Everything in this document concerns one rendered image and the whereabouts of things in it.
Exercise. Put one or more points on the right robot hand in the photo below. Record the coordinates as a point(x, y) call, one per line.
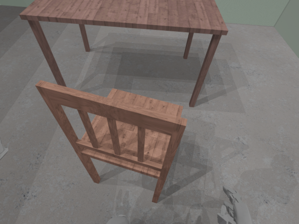
point(238, 211)

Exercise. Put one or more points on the table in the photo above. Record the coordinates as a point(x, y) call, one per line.
point(192, 16)

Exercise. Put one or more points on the chair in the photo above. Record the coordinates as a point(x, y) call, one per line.
point(131, 131)

